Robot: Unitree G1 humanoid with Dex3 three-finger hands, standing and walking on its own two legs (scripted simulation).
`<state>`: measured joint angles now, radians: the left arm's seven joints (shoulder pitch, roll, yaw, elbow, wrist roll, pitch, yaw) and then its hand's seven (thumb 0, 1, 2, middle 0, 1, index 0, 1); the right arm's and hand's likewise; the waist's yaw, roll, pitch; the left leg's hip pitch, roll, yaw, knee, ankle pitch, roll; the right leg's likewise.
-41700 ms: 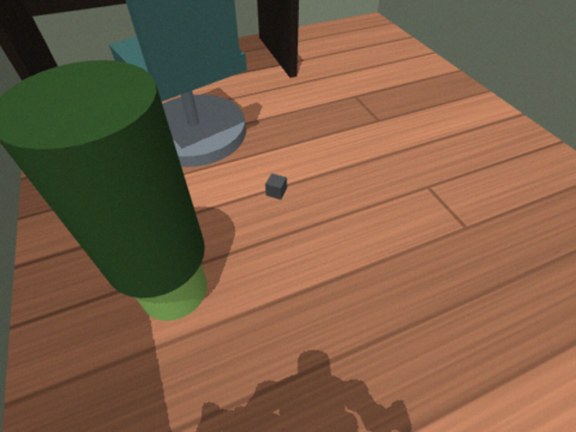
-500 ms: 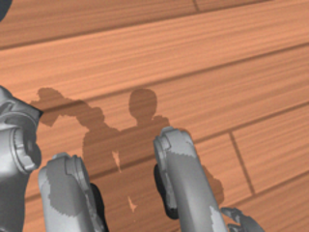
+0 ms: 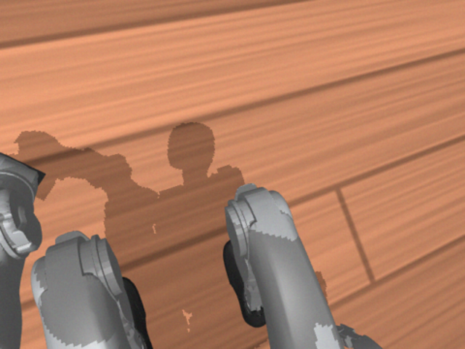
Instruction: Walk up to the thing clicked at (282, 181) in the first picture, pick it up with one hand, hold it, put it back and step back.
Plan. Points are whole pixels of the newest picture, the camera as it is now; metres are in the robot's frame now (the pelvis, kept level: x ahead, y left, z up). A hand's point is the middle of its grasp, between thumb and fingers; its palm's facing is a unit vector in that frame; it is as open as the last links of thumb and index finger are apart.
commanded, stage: lower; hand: left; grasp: from above
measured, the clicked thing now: (2, 179) +0.44 +0.29 -0.21
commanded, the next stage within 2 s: rest in 0.20 s
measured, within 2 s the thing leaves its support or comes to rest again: neither
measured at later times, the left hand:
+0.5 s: hand (14, 173) +0.45 +0.28 -0.22, palm faces -0.22 -0.38 -0.90, open 10.5 cm
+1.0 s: hand (20, 175) +0.45 +0.28 -0.25, palm faces -0.23 -0.37 -0.90, open 10.5 cm
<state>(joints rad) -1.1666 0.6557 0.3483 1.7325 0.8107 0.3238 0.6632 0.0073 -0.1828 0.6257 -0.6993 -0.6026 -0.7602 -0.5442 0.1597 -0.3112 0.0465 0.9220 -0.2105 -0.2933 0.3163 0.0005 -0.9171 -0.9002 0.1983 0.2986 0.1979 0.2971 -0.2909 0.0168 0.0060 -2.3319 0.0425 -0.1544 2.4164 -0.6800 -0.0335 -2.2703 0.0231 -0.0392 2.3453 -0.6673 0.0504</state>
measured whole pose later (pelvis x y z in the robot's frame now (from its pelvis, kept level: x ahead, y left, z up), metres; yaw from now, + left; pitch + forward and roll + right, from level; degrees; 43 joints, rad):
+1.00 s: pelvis +0.00 +0.01 -0.01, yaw -5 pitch +29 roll -12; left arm -1.19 0.88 0.40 1.85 0.80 0.25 0.80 0.01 -0.19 0.63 -0.71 -0.59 -0.77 -0.53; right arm 0.14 -0.37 0.20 0.82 -0.25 -0.37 0.44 0.00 -0.91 -0.90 0.20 0.30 0.20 0.30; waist -0.39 -0.08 0.19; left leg -2.32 0.04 -0.26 2.51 -0.71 -0.03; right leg -2.22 0.04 -0.12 2.36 -0.66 0.07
